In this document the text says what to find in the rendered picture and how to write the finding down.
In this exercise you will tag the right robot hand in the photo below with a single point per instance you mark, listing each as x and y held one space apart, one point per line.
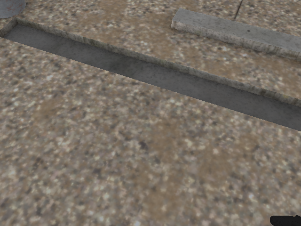
285 220

